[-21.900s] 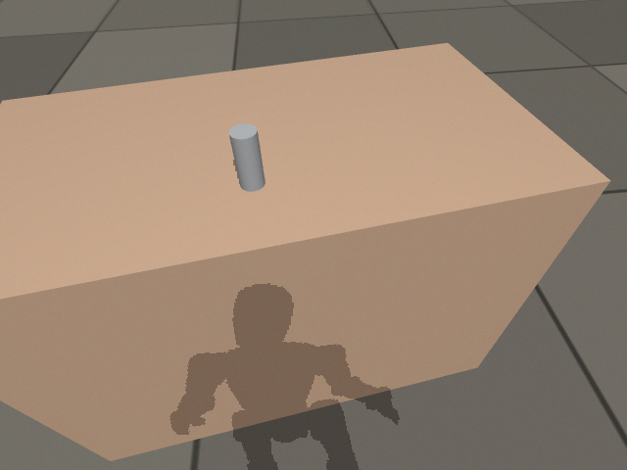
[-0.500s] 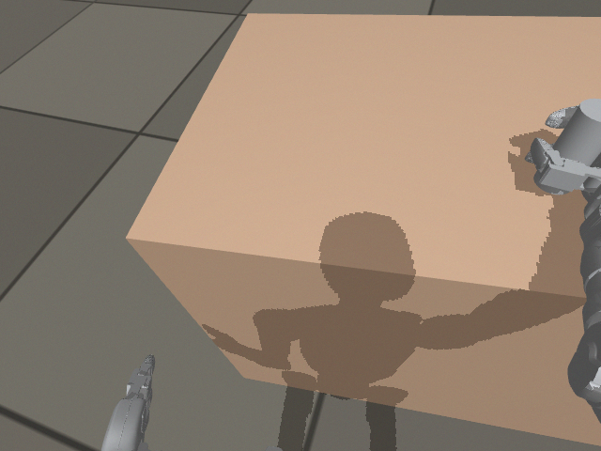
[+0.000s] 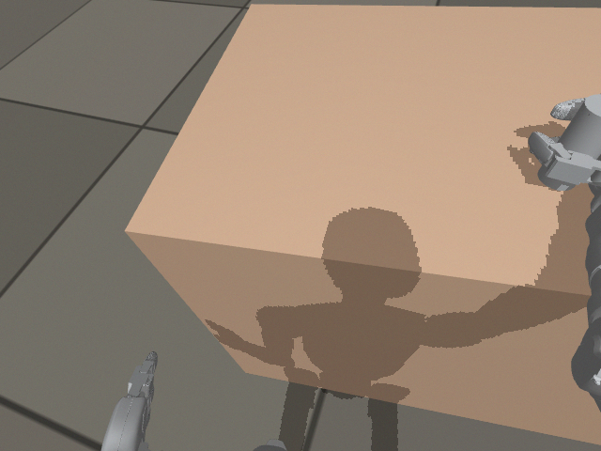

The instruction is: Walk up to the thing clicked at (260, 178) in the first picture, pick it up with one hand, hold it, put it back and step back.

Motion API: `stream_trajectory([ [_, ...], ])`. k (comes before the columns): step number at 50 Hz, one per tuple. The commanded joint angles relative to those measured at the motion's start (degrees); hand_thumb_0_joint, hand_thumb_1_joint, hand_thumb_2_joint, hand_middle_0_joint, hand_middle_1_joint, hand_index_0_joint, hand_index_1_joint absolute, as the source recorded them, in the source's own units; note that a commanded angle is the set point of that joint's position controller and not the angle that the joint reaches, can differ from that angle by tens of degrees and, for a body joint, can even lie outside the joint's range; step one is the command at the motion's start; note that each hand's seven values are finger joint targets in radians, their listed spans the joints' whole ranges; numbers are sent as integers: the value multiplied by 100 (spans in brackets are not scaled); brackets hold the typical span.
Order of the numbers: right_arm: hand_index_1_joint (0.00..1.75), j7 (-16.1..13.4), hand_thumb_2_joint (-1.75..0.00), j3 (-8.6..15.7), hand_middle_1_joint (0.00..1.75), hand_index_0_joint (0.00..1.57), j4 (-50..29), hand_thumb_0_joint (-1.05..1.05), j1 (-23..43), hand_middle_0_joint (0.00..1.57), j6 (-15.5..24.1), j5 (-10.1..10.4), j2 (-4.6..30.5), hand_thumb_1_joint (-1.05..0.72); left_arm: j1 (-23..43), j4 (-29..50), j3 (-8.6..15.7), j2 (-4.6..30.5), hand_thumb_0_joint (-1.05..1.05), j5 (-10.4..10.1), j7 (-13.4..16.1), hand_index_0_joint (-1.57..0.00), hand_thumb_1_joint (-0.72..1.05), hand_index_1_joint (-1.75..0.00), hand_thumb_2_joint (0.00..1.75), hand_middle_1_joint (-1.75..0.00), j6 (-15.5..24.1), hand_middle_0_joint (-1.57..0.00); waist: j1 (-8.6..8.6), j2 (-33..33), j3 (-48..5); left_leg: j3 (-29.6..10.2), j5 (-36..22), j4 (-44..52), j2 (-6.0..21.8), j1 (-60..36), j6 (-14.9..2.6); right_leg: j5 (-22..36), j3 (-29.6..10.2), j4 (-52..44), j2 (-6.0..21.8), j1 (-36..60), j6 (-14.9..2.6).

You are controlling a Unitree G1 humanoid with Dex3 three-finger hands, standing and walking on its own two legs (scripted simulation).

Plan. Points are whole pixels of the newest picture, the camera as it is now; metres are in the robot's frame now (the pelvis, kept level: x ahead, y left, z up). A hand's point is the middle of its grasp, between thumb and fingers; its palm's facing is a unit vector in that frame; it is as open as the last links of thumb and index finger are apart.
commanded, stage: open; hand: right
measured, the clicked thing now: (579, 146) +0.49 -0.26 +0.12
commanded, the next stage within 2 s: withdraw in 0.26 s
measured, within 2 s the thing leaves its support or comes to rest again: neither
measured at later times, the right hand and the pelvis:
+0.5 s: hand (574, 141) +0.49 -0.25 +0.13, palm faces +0.26 +0.96 +0.02, open 13.6 cm; pelvis +0.00 +0.01 +0.00, yaw +0 degrees
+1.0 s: hand out of the picture +0.45 -0.37 +0.25, palm faces +0.47 +0.86 -0.20, open 17.4 cm; pelvis +0.00 +0.00 +0.02, yaw -1 degrees
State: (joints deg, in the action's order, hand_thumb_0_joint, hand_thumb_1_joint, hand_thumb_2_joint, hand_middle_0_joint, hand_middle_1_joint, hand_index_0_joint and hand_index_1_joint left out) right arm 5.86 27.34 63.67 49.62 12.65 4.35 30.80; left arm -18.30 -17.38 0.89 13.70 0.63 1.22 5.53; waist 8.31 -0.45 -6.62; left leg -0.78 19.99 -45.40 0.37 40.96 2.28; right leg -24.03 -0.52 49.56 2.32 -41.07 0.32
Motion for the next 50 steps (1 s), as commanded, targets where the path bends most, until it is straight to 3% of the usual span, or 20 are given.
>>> stream_trajectory([
  [1,80,6,-56,29,80,103,-1202,0,2552,104,419,80,1536,5,-250,742,568,962,0,5,88,-5,-55,-5,5,-5,261,-5,32,-789,-2410,279,-1875,256,-196,-905,-258,2478,-28,-520,-67,1795,19],
  [3,73,38,-49,-42,73,97,-907,0,2323,98,375,84,1272,9,-142,757,323,696,0,-33,28,-5,-56,-6,6,-5,247,-5,19,-444,-2149,218,-1886,272,-168,-947,-245,2155,9,-512,-110,1349,-43],
  [4,70,-7,-47,230,70,94,-1668,0,2984,95,496,99,1841,12,400,1377,445,902,0,-40,74,-5,-56,-6,6,-5,306,-5,-44,-553,-2736,174,-1932,277,-136,-1261,-222,2090,28,-492,-118,1452,-58],
  [5,66,-26,-43,227,66,89,-1579,0,2996,90,493,67,1895,15,385,1324,553,1027,0,-26,109,-5,-56,-6,6,-5,308,-5,-36,-562,-2874,185,-1943,236,-141,-1314,-225,2088,35,-484,-116,1554,-52],
  [8,55,95,-34,-12,55,77,-794,0,2315,78,347,99,1293,20,-264,794,294,687,0,-45,31,-5,-56,-6,6,-5,230,-6,41,-507,-2106,212,-1904,271,-165,-945,-231,2127,24,-483,-123,1352,-50],
  [10,53,35,-34,173,53,73,-1645,0,3016,73,468,56,1859,24,197,1238,469,938,0,-31,86,-5,-57,-7,6,-5,272,-6,-30,-700,-2859,177,-2030,211,-142,-1171,-233,2277,27,-448,-118,1654,-34],
  [14,47,117,-31,60,47,61,-1020,0,2507,61,372,95,1464,26,-64,1012,349,756,0,-49,39,-4,-57,-7,6,-5,240,-6,37,-580,-2382,206,-1954,226,-157,-983,-235,2239,15,-457,-113,1503,-40],
  [16,43,79,-29,222,43,54,-1528,0,2887,55,423,72,1878,27,108,1221,478,945,0,-43,79,-4,-57,-7,6,-5,262,-6,0,-680,-2861,174,-2129,174,-138,-1207,-235,2325,32,-420,-126,1612,-48],
  [19,33,112,-23,145,33,44,-1171,0,2541,44,366,92,1652,36,-70,1148,476,921,0,-43,71,-7,-52,-5,3,-6,235,-5,72,-621,-2360,211,-1894,270,-157,-961,-233,2175,26,-446,-110,1546,-44],
  [22,23,97,-19,283,23,25,-2036,0,3083,26,417,53,2181,39,-69,1156,621,1051,0,-43,107,-7,-52,-5,3,-6,216,-5,-80,-989,-3080,184,-2109,243,-135,-1295,-251,2432,58,-459,-131,1904,-23],
  [25,19,136,-16,267,20,21,-1392,0,2326,22,187,98,1950,40,-481,739,395,778,0,-94,65,-6,-52,-5,3,-6,144,-5,-153,-941,-2445,263,-2049,346,-174,-1314,-275,2620,35,-620,-131,1793,30],
  [28,15,71,-12,594,15,17,-2196,0,3156,17,141,65,2734,46,269,1198,462,969,0,-117,122,-6,-52,-4,3,-5,181,-5,-302,-934,-2992,197,-2198,437,-121,-1812,-245,2473,103,-684,-157,1893,1],
  [31,11,195,-8,327,11,13,-1537,0,2539,13,-180,61,2335,50,38,651,83,575,0,-181,102,-6,-52,-4,3,-5,135,-5,-365,-765,-2179,195,-1995,618,-105,-1894,-235,2118,144,-896,-190,1526,-27],
  [33,12,226,-9,577,12,13,-2138,0,3250,13,-295,58,3005,53,579,1161,299,938,0,-202,198,-6,-53,-4,3,-5,223,-5,-402,-790,-2812,183,-2003,675,-97,-2049,-211,2171,132,-944,-163,1939,-27],
  [36,10,562,-8,173,10,11,-1039,0,2561,11,-695,99,2405,53,-37,520,94,728,0,-230,191,-6,-53,-3,3,-5,215,-5,-252,-509,-1751,248,-1782,848,-132,-1665,-210,1984,107,-1106,-148,1736,-46],
  [39,10,827,-9,290,10,10,-1121,0,3081,9,-904,118,2976,56,-136,489,431,1100,0,-237,282,-6,-53,-3,3,-4,310,-5,-150,-448,-2042,279,-1944,908,-147,-1621,-212,2236,80,-1129,-127,2104,-55],
  [41,5,1057,-4,110,5,6,-1009,0,3051,5,-1052,159,2826,53,-244,287,226,916,0,-244,275,-5,-57,-8,7,-6,340,-7,-188,-485,-1694,253,-2000,991,-107,-1647,-205,2246,107,-1171,-159,2025,-73],
  [42,5,715,-3,-98,5,6,-1116,0,3108,5,-918,-521,3417,54,97,457,132,688,0,-241,167,-6,-55,-6,5,-6,300,-6,-523,-536,-1626,257,-1818,1070,-54,-1680,-214,2209,172,-1281,-185,1996,-21],
  [44,5,416,-3,-66,5,6,-393,0,2682,6,-985,-500,3236,55,-59,498,535,1136,0,-264,137,-6,-55,-6,5,-5,276,-6,-248,-103,-1182,253,-1528,1248,-75,-1604,-186,1721,203,-1406,-191,1816,-82],
  [50,5,-114,-5,253,5,6,-1016,0,2865,6,-821,-813,4038,55,133,600,428,1036,0,-293,-77,-6,-51,-3,4,-5,201,-5,-517,-498,-1946,248,-1867,1309,-58,-2164,-214,2153,263,-1488,-214,2202,-24],
])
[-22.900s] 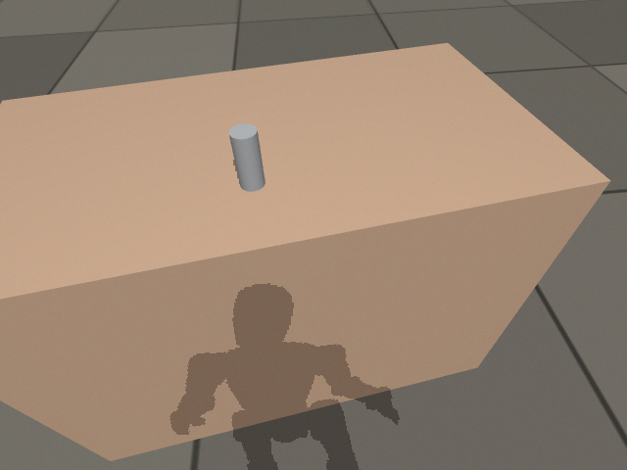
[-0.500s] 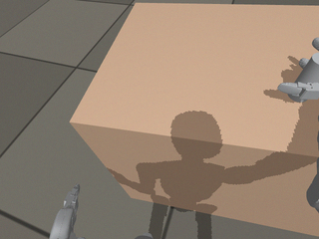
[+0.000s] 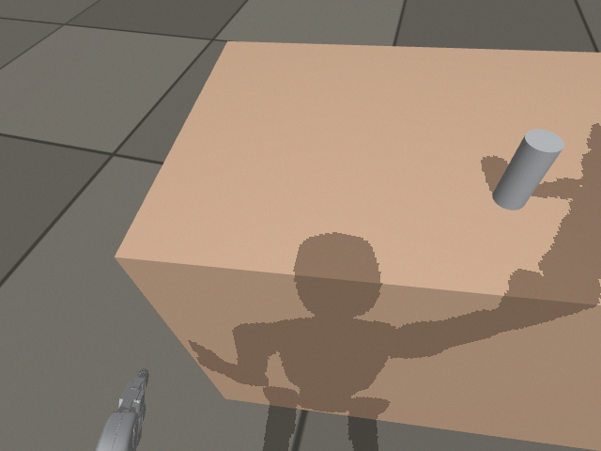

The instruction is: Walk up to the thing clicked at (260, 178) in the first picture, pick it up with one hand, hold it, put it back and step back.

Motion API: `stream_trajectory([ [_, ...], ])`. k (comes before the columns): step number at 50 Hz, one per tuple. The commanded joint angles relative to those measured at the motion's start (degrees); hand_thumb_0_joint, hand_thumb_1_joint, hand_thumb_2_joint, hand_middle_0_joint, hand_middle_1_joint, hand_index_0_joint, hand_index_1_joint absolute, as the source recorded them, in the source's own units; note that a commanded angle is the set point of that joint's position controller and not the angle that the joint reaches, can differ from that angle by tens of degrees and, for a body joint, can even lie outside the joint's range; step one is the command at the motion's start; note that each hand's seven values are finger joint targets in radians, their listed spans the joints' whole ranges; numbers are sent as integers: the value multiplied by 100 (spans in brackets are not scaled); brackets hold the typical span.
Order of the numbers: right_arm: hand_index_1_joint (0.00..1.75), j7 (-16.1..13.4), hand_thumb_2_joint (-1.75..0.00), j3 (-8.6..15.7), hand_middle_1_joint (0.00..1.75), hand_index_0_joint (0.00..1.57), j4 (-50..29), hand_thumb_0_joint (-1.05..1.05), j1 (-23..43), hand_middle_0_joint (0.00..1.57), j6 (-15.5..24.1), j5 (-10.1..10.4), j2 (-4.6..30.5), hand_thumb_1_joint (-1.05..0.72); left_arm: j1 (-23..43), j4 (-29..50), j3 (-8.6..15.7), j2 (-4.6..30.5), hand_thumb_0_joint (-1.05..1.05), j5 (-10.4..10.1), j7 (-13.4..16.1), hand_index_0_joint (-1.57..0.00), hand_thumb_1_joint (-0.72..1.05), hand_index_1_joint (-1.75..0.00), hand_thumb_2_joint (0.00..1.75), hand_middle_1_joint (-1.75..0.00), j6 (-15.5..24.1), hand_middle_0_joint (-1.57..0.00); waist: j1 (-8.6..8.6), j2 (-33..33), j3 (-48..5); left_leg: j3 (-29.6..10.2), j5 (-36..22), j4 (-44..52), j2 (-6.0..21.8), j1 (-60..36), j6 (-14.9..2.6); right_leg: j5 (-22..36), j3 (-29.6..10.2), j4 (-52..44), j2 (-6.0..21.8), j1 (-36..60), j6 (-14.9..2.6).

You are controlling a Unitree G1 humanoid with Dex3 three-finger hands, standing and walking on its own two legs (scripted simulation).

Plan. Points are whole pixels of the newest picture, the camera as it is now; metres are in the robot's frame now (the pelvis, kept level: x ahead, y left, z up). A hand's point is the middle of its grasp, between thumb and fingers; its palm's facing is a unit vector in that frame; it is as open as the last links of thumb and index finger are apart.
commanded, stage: sink last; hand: right
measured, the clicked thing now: (524, 172) +0.49 -0.26 +0.10
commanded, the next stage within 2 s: home in 1.12 s
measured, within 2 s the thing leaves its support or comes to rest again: neither
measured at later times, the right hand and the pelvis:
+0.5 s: hand out of the picture +0.30 -0.33 +0.20, palm faces +0.48 +0.79 -0.38, open 17.5 cm; pelvis +0.02 -0.01 +0.01, yaw +0 degrees
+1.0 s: hand out of the picture +0.15 -0.27 +0.20, palm faces +0.52 +0.72 -0.46, open 17.7 cm; pelvis -0.02 +0.02 +0.01, yaw -3 degrees
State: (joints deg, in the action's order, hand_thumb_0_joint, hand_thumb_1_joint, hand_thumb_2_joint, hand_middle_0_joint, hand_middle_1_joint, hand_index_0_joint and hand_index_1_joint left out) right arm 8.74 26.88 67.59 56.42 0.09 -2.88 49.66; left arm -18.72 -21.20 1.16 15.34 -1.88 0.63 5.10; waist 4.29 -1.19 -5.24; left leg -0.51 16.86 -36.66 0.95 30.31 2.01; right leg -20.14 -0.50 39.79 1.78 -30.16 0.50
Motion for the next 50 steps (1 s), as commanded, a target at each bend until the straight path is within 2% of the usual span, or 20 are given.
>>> stream_trajectory([
  [1,5,-476,-5,299,5,6,-1490,0,2162,6,471,-96,2095,55,114,820,369,803,0,-46,-33,-6,-52,-3,4,-5,222,-5,-128,-592,-2086,230,-1585,451,-131,-1107,-208,1851,257,-546,-149,1185,-13],
  [5,5,-752,-5,353,5,6,-2121,0,1945,6,565,-93,2076,54,306,527,382,777,0,-71,-64,-6,-52,-3,5,-4,234,-5,-288,-1197,-2336,267,-1719,485,-169,-1125,-285,2326,220,-566,-99,1560,83],
  [9,5,-856,-5,323,5,6,-2698,0,721,7,549,41,1587,54,287,619,675,1048,0,-61,-77,-5,-53,-4,6,-5,266,-5,-328,-1336,-2467,408,-1894,494,-293,-1022,-349,3481,38,-507,84,2138,206],
  [10,5,-863,-5,347,5,6,-3085,0,433,7,552,100,1493,54,308,651,592,962,0,-74,-92,-5,-53,-4,6,-5,275,-5,-450,-1323,-2331,417,-1926,508,-285,-1098,-352,3545,51,-493,76,2098,194],
  [11,5,-847,-5,299,5,6,-3222,0,17,7,525,155,1215,54,98,564,691,960,0,-86,-102,-5,-54,-4,6,-5,249,-5,-373,-1124,-2309,432,-2122,511,-301,-1185,-366,3664,81,-508,77,2111,183],
  [12,5,-854,-5,286,5,6,-3567,0,-451,7,500,217,1086,53,71,440,664,908,0,-114,-110,-5,-54,-4,6,-5,217,-5,-504,-1141,-2109,441,-2133,509,-276,-1313,-377,3573,103,-580,57,1961,167],
  [15,5,-865,-5,221,5,6,-5001,0,-1708,6,455,431,526,55,83,774,710,892,0,-174,-96,-5,-54,-4,6,-5,192,-5,-567,-895,-1848,485,-2068,588,-261,-1488,-362,3325,144,-738,47,1960,115],
  [17,5,-908,-5,419,5,6,-5860,0,-2641,6,426,537,438,55,-200,487,983,1010,0,-217,-76,-5,-54,-4,6,-5,87,-5,-590,-618,-1496,538,-2073,600,-270,-1603,-360,3197,145,-871,50,1833,96],
  [21,5,-1006,-4,570,5,6,-7832,0,-3647,6,496,671,21,59,-118,602,1188,999,0,-235,-68,-5,-54,-4,6,-4,-18,-5,-640,-668,-1121,541,-1823,678,-269,-1706,-347,3218,86,-1034,112,1985,126],
  [23,6,-1057,-4,630,5,5,-8400,0,-4317,6,547,717,-251,61,-139,420,1106,739,0,-226,-54,-5,-54,-4,5,-4,-80,-5,-664,-613,-810,476,-2007,738,-178,-1922,-327,2872,233,-1045,-29,1788,57],
  [26,6,-1132,-4,630,6,5,-9161,0,-4935,6,622,738,-622,61,206,592,1153,770,0,-165,35,-5,-53,-4,5,-4,-90,-5,-675,-573,-563,466,-1785,767,-168,-2013,-305,2592,199,-1166,-25,1785,56],
  [27,6,-1130,-4,462,6,5,-9404,0,-5235,6,678,743,-906,61,312,528,1144,719,0,-142,54,-5,-53,-4,5,-4,-105,-5,-688,-660,-514,455,-1744,759,-152,-2023,-306,2540,194,-1192,-28,1818,67],
  [30,6,-1167,-4,540,6,5,-9668,0,-6116,6,797,727,-1125,61,353,422,968,433,0,-91,95,-5,-53,-4,5,-4,-140,-5,-761,-414,-412,439,-1809,819,-82,-2184,-247,2327,240,-1172,-123,1715,-2],
  [33,6,-1128,-4,278,6,5,-9962,0,-6842,6,943,730,-1588,60,382,577,882,370,0,-52,139,-5,-52,-4,4,-4,-128,-5,-716,-248,-269,429,-1633,896,-50,-2166,-206,2048,282,-1234,-158,1757,-45],
  [36,5,-1118,-4,513,5,5,-10202,0,-7382,5,1094,752,-1517,60,293,521,1119,536,0,-39,169,-6,-52,-3,3,-4,-101,-5,-752,-97,1,433,-1090,1046,-19,-2065,-178,1483,282,-1350,-218,1670,-96],
  [38,6,-1072,-4,459,6,5,-10203,0,-7778,5,1176,759,-1664,60,258,556,1100,491,0,-39,170,-6,-51,-3,3,-5,-66,-5,-776,-100,212,428,-860,1105,-3,-1960,-177,1267,290,-1425,-231,1636,-103],
  [40,5,-1088,-3,552,5,5,-10304,0,-7302,5,1290,775,-1587,60,253,427,1282,594,0,-16,227,-6,-51,-3,2,-5,3,-5,-571,42,434,403,-516,1238,11,-1728,-140,877,263,-1485,-250,1693,-157],
  [44,5,-1099,-3,528,5,5,-9963,0,-7295,5,1481,730,-1675,60,543,221,1431,637,0,28,287,-6,-51,-3,2,-4,211,-4,-599,175,799,315,381,1461,81,-1463,-131,179,235,-1602,-301,1657,-164],
  [47,6,-1097,-3,593,6,5,-9681,0,-7305,5,1713,712,-1664,59,641,450,1107,386,0,44,281,-6,-51,-3,2,-5,369,-4,-677,526,789,267,727,1616,121,-1509,-108,102,229,-1597,-326,1653,-166],
  [50,6,-1109,-4,786,5,5,-9616,0,-7208,5,1947,713,-1462,58,617,219,921,210,0,62,273,-6,-52,-3,3,-5,439,-5,-841,205,684,169,683,1636,185,-1691,-117,216,258,-1612,-363,1596,-136],
])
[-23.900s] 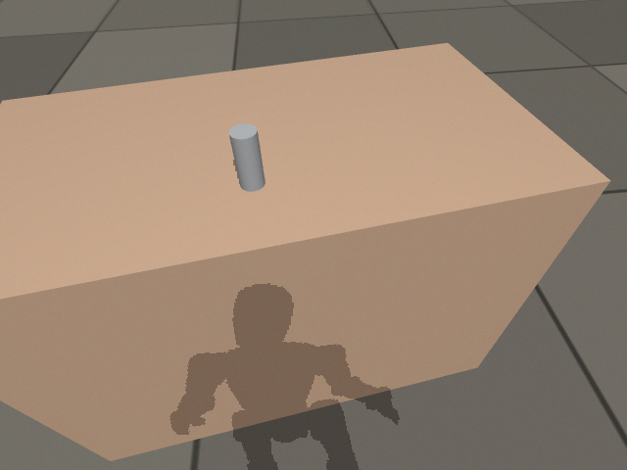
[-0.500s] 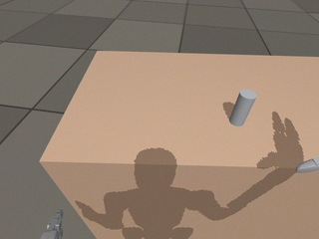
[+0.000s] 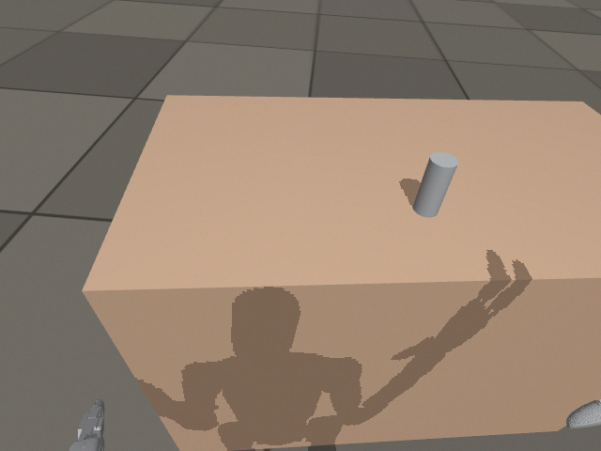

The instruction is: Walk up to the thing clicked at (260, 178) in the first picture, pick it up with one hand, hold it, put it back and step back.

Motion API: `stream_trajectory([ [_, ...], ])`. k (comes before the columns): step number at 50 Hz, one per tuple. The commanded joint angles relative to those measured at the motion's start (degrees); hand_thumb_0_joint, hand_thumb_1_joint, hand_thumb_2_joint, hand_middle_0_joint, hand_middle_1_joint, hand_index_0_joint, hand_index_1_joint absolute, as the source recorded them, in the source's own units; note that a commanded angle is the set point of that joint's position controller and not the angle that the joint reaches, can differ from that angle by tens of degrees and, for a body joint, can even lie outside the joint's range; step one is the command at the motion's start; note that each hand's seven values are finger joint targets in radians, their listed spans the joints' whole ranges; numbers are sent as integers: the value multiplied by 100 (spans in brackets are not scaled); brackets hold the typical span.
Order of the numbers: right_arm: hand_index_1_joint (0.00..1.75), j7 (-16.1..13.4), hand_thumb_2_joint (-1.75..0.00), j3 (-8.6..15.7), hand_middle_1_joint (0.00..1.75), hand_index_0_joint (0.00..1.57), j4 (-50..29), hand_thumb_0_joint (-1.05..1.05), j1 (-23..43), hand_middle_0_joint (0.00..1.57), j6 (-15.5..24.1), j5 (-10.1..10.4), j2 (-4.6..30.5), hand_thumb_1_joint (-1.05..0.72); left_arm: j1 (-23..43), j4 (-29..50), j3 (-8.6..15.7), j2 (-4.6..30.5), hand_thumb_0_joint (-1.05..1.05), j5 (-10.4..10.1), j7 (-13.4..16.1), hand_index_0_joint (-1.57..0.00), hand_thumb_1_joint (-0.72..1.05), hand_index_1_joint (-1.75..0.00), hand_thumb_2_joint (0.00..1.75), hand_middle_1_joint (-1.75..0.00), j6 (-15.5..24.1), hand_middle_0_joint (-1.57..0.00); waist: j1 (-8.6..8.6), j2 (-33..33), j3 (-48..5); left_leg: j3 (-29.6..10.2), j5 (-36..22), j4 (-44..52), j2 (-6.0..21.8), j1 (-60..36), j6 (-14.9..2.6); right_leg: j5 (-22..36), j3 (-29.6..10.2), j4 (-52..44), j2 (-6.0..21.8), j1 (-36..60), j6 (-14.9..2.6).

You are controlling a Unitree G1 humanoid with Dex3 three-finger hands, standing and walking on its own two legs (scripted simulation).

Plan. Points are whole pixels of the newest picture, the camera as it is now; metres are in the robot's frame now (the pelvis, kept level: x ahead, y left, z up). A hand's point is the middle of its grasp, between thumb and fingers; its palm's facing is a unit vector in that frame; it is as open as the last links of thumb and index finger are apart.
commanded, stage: sink last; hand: right
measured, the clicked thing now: (434, 185) +0.52 -0.25 +0.09
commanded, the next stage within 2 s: home in 0.12 s
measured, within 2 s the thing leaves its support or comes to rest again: neither
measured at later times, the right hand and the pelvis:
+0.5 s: hand (561, 360) +0.19 -0.27 +0.11, palm faces +0.34 +0.86 -0.38, open 17.5 cm; pelvis +0.00 -0.01 +0.01, yaw +1 degrees
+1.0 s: hand (431, 434) +0.19 -0.18 -0.10, palm faces +0.08 +0.98 -0.20, open 17.6 cm; pelvis +0.02 -0.01 +0.00, yaw +1 degrees
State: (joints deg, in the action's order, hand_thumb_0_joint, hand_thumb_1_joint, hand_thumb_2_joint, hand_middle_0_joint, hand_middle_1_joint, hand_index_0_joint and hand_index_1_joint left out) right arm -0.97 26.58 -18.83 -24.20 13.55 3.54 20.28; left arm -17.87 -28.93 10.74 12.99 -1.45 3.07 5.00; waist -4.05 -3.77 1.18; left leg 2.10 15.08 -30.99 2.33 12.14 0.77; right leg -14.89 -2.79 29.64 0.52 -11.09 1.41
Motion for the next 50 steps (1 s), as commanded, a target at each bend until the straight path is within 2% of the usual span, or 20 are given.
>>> stream_trajectory([
  [1,5,-154,-4,883,5,5,-994,0,773,5,656,41,1514,56,573,958,140,596,0,37,46,-6,-51,-4,3,-5,494,-5,-20,286,-155,-77,549,959,38,12,0,-109,465,-638,-223,-231,-206],
  [3,5,-151,-4,927,5,5,-867,0,848,5,726,55,1558,56,433,562,42,531,0,50,28,-6,-52,-4,4,-5,506,-5,-38,122,-42,-65,467,988,27,6,-6,-122,481,-669,-245,-297,-212],
  [4,5,-151,-4,931,5,5,-701,0,764,5,736,32,1553,55,635,599,165,657,0,55,44,-6,-53,-4,4,-5,550,-5,-21,108,-49,-59,413,969,11,-16,-14,-101,460,-704,-227,-296,-204],
  [8,5,-172,-5,833,5,5,-719,0,888,5,888,20,1490,52,827,801,120,723,0,55,45,-6,-53,-5,5,-6,685,-5,20,155,-279,89,276,974,-95,-248,-43,-65,422,-823,-188,-190,-206],
  [9,5,-161,-5,796,5,5,-638,0,750,5,921,9,1425,51,794,715,-35,582,0,61,15,-6,-53,-6,5,-6,674,-6,-57,184,-196,124,151,953,-107,-284,-51,50,426,-835,-193,-216,-199],
  [11,5,-131,-5,658,5,6,-336,0,581,5,899,21,1291,49,664,738,138,750,0,41,44,-6,-54,-6,6,-6,677,-6,62,258,-143,168,59,972,-147,-234,-50,130,429,-875,-159,-96,-202],
  [13,5,-106,-5,600,5,5,-455,0,715,5,957,40,1273,56,676,815,98,739,0,34,27,-12,-38,-16,22,-17,703,-12,66,330,-57,204,144,1006,-174,-225,-58,42,417,-948,-137,-68,-205],
  [15,5,-91,-5,505,5,5,-316,0,538,5,962,39,1179,56,672,762,-269,364,0,1,-34,-12,-22,-17,38,-17,697,-12,-39,215,94,211,280,1053,-184,-262,-75,-62,428,-1031,-136,-168,-190],
  [20,6,-11,-6,-195,6,5,-130,0,222,5,835,15,680,54,729,444,-794,-76,0,-7,-111,-14,18,-20,57,-20,659,-14,-2,-29,144,202,-100,1018,-183,-289,-76,263,490,-1021,-143,-180,-174],
  [23,6,15,-6,-590,6,5,123,0,95,5,718,-24,447,54,827,340,-354,481,0,39,-62,-15,39,-21,61,-21,684,-15,218,35,7,253,-256,941,-241,-225,-95,341,431,-1053,-65,-18,-148],
  [26,6,-16,-7,-698,6,6,246,0,125,6,601,-84,454,52,932,311,-106,747,0,62,-34,-16,52,-23,68,-23,702,-16,278,51,-211,275,-414,920,-243,-251,-95,483,386,-993,-55,120,-145],
  [31,5,-56,-5,-1252,5,5,980,0,68,5,347,-198,116,56,1119,291,-481,371,0,91,3,-20,87,-29,90,-30,664,-20,276,361,-406,287,-748,890,-224,-365,-63,841,366,-877,-67,194,-166],
  [33,5,-69,-4,-1560,5,5,1343,0,222,5,245,-237,-54,57,1222,199,-754,133,0,82,9,-20,89,-30,90,-30,651,-20,294,316,-347,255,-695,915,-201,-300,-61,755,402,-876,-84,141,-170],
  [40,5,-93,-4,-2158,5,5,2999,0,696,5,-48,-319,-278,57,1193,-121,-802,259,0,99,62,-20,90,-30,90,-30,557,-20,462,227,-332,199,-853,852,-191,-196,-57,785,458,-778,-106,-26,-158],
  [41,4,-107,-3,-2096,4,5,3316,0,686,5,-105,-330,-220,60,1216,-93,-746,358,0,95,65,-20,90,-30,90,-30,551,-20,448,355,-404,195,-878,836,-188,-222,-48,800,451,-767,-96,-19,-170],
  [42,5,-300,-4,-1507,5,5,3081,0,805,5,-46,-336,85,57,908,-420,-776,650,0,200,56,-20,90,-30,90,-30,478,-20,247,279,-450,140,-861,802,-229,-306,-74,780,445,-667,-141,-65,-158],
  [43,5,-281,-4,-1957,5,5,3518,0,825,5,-93,-374,-245,57,975,-353,-824,596,0,183,51,-20,89,-30,90,-30,456,-20,408,367,-340,111,-839,795,-222,-200,-64,726,490,-664,-144,-106,-169],
  [44,5,-265,-4,-2130,5,5,3635,0,948,5,-107,-381,-346,57,1009,-369,-861,532,0,181,28,-20,90,-30,90,-30,460,-20,402,291,-344,133,-840,737,-232,-165,-81,731,481,-663,-129,-94,-141],
  [49,5,-391,-4,-2039,5,5,4191,0,1537,5,-192,-398,-254,56,953,-414,-863,530,0,205,19,-20,90,-30,90,-30,349,-20,378,182,-787,68,-1262,546,-207,-281,-84,1123,494,-448,-137,-110,-132],
  [50,5,-384,-4,-2247,5,5,4238,0,1582,5,-206,-387,-417,57,1013,-375,-874,521,0,192,16,-20,90,-30,90,-30,322,-20,380,255,-745,66,-1174,562,-210,-258,-74,1023,503,-451,-136,-128,-131],
])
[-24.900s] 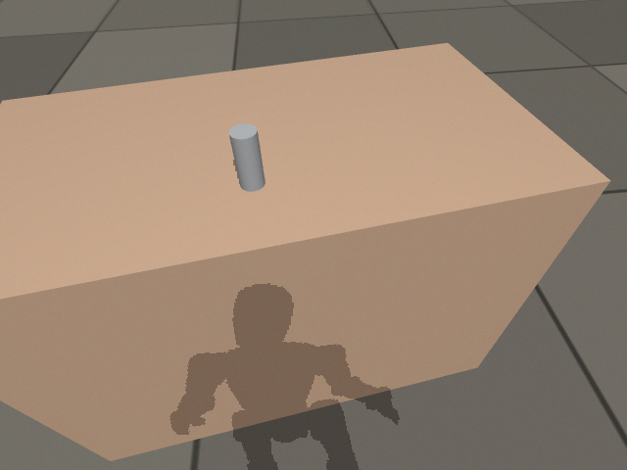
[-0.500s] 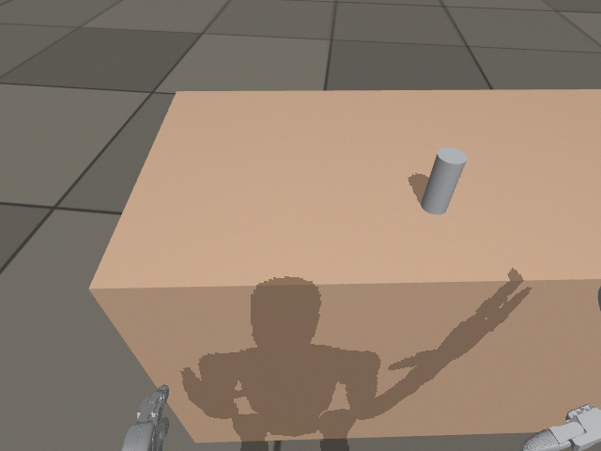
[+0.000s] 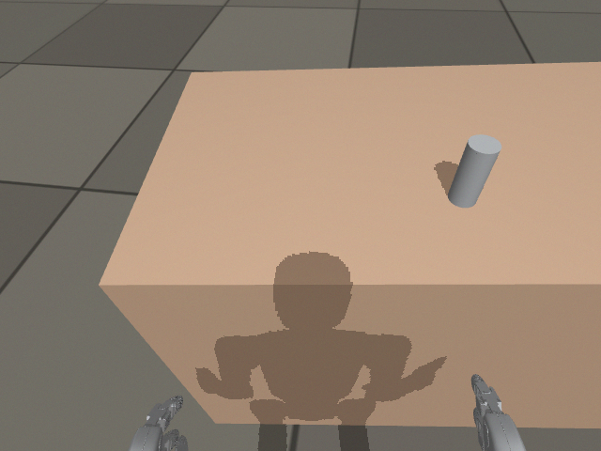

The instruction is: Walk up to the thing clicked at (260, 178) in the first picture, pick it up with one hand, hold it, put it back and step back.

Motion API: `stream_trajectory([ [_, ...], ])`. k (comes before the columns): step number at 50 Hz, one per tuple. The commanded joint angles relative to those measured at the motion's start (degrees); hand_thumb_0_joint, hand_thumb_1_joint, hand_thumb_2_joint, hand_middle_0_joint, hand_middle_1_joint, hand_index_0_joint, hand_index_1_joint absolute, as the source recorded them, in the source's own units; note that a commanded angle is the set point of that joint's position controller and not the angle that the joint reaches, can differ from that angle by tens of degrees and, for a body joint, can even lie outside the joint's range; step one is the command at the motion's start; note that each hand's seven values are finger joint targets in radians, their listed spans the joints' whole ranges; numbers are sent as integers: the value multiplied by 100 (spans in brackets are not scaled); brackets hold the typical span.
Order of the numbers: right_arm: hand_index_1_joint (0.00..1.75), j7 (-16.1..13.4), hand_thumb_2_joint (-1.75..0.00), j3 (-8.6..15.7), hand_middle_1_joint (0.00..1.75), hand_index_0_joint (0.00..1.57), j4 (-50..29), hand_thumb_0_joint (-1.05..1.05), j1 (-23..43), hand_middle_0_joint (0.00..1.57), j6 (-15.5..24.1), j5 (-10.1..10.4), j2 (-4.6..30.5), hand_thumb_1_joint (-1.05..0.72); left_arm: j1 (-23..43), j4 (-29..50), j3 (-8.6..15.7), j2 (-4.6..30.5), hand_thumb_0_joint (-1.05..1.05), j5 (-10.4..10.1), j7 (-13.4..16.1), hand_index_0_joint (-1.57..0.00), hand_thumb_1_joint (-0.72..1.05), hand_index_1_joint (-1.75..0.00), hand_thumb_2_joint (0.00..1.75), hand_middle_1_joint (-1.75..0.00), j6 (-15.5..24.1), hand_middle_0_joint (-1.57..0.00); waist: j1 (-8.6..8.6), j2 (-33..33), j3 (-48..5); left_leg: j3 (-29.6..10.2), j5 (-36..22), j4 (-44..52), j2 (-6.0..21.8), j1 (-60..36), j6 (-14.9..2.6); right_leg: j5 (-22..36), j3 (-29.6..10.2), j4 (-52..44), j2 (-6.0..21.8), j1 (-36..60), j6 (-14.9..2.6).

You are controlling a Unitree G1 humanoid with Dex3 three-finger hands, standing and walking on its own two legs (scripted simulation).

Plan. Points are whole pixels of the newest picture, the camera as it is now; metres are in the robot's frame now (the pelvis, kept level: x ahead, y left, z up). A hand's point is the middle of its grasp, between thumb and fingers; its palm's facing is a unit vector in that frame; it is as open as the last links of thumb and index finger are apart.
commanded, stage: home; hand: right
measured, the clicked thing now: (472, 173) +0.50 -0.25 +0.08
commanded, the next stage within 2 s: none
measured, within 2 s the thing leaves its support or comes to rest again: neither
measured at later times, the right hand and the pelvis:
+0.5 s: hand out of the picture +0.15 -0.21 -0.13, palm faces -0.06 +0.94 -0.32, open 17.5 cm; pelvis +0.01 +0.00 +0.00, yaw +1 degrees
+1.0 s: hand out of the picture +0.04 -0.27 -0.15, palm faces -0.10 +0.92 -0.37, open 17.6 cm; pelvis -0.02 -0.01 +0.01, yaw +2 degrees
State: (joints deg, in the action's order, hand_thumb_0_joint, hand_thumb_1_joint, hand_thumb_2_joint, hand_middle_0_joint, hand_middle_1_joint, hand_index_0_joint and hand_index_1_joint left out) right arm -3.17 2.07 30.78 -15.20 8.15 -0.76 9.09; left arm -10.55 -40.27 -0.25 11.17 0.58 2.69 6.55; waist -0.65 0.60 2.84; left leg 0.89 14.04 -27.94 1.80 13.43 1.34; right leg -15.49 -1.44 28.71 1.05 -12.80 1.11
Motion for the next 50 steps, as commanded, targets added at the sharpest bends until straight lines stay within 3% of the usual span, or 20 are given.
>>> stream_trajectory([
  [1,5,-185,-4,264,5,5,-699,0,783,5,324,51,750,57,266,791,235,706,0,-14,49,-20,90,-30,90,-30,151,-20,49,-163,-1027,173,-1044,276,-151,-446,-121,1036,377,-365,-194,56,-121],
  [3,5,-247,-4,288,5,5,-780,0,756,5,279,63,792,57,249,805,256,746,0,-25,46,-20,90,-30,90,-30,125,-20,-9,-251,-1173,211,-1211,228,-181,-534,-147,1246,356,-384,-159,144,-82],
  [4,5,-256,-4,230,5,5,-757,0,766,5,269,63,751,57,259,789,254,756,0,-33,42,-20,90,-30,90,-30,98,-20,-16,-303,-1056,218,-1121,254,-194,-466,-158,1171,364,-410,-145,155,-65],
  [6,5,-262,-4,54,5,5,-521,0,543,5,196,72,521,57,176,807,278,777,0,-28,38,-20,90,-30,90,-30,63,-20,20,-103,-1105,274,-1440,172,-241,-467,-165,1602,331,-350,-88,205,-41],
  [10,5,-277,-5,29,5,5,-419,0,448,5,130,68,515,56,217,820,291,749,0,-52,4,-20,90,-30,90,-30,-25,-20,-59,34,-816,261,-1136,268,-225,-446,-145,1229,385,-412,-114,-8,-81],
  [13,5,-271,-4,22,5,5,-431,0,586,5,116,79,563,58,249,864,291,780,0,-84,-5,-20,90,-30,90,-30,-79,-20,-16,122,-618,225,-959,318,-216,-299,-119,1019,416,-444,-128,-64,-111],
  [14,5,-277,-3,142,5,5,-491,0,596,5,111,69,669,58,216,828,306,786,0,-84,-1,-20,90,-30,90,-30,-84,-20,-26,68,-708,215,-944,317,-215,-319,-123,1003,426,-441,-136,7,-107],
  [16,4,-290,-3,138,4,5,-545,0,641,5,98,73,665,59,171,828,323,805,0,-83,6,-20,90,-30,90,-30,-111,-20,-30,104,-941,215,-1143,264,-219,-420,-123,1210,410,-409,-125,84,-105],
  [17,5,-287,-3,222,5,5,-537,0,592,5,89,70,747,59,164,816,312,783,0,-85,10,-20,90,-30,90,-30,-134,-20,-42,55,-943,194,-1324,245,-194,-451,-112,1372,432,-351,-141,103,-111],
  [18,5,-91,-3,376,5,5,431,0,119,5,-118,-248,2274,58,-124,289,562,1786,0,247,-79,-20,90,-30,90,-30,-269,-20,107,-216,-1059,-443,-2749,-163,507,-551,-301,2251,-43,29,385,185,-174],
  [20,4,38,-3,344,4,5,580,0,132,5,-249,-154,2105,59,-310,145,526,1688,0,195,-133,-20,90,-30,90,-30,-383,-20,131,-169,-1427,-409,-3205,-266,548,-774,-400,2490,-74,86,409,405,-202],
  [23,5,159,-4,112,5,5,939,0,513,5,-310,-70,1877,56,-23,-146,411,1656,0,117,-199,-20,90,-30,90,-30,-434,-20,161,-46,-843,-406,-1976,23,439,-239,-349,1677,-131,-239,433,369,-220],
  [25,5,178,-3,48,5,5,1243,0,628,5,-355,-76,1948,58,83,-348,368,1725,0,118,-228,-20,90,-30,90,-30,-465,-20,172,-21,-587,-419,-1703,172,430,-159,-312,1400,-163,-358,439,302,-231],
  [27,4,202,-3,10,4,5,1504,0,724,5,-391,-71,2072,60,132,-575,334,1778,0,122,-253,-20,90,-30,90,-30,-491,-20,172,48,-447,-487,-1567,321,454,-184,-302,1180,-171,-501,425,300,-230],
  [30,5,220,-3,-40,5,5,1874,0,730,5,-447,-39,2190,58,276,-867,299,1904,0,105,-258,-20,90,-30,90,-30,-499,-20,123,-83,-570,-515,-1748,364,476,-356,-282,1429,-175,-603,467,526,-234],
  [34,4,230,-3,-93,4,5,2257,0,877,5,-555,-14,2347,59,363,-1271,233,2051,0,99,-260,-20,90,-30,90,-30,-553,-20,110,-105,-296,-563,-1009,621,461,-315,-259,712,-227,-962,467,429,-246],
  [36,5,238,-4,-126,5,5,2433,0,810,5,-579,-17,2409,57,410,-1419,214,2131,0,88,-270,-20,90,-30,90,-30,-556,-20,79,-78,-254,-577,-875,750,456,-293,-252,646,-250,-1047,474,499,-248],
  [37,4,238,-3,-124,5,5,2497,0,866,5,-600,-13,2451,59,387,-1504,210,2162,0,84,-271,-20,90,-30,90,-30,-578,-20,89,-6,-77,-602,-503,848,448,-237,-241,261,-279,-1149,461,350,-243],
  [45,5,260,-4,-144,5,5,2821,0,866,5,-652,-31,2622,57,238,-1929,196,2247,0,85,-305,-20,90,-30,90,-30,-590,-20,126,99,121,-797,669,1237,488,-16,-276,-321,-294,-1293,410,244,-242],
  [50,5,280,-4,-144,5,5,2874,0,750,5,-657,-21,2542,58,267,-2003,224,2298,0,83,-295,-20,90,-30,90,-30,-559,-20,67,-130,58,-765,440,1075,424,-145,-274,-501,-383,-1455,482,138,-261],
])
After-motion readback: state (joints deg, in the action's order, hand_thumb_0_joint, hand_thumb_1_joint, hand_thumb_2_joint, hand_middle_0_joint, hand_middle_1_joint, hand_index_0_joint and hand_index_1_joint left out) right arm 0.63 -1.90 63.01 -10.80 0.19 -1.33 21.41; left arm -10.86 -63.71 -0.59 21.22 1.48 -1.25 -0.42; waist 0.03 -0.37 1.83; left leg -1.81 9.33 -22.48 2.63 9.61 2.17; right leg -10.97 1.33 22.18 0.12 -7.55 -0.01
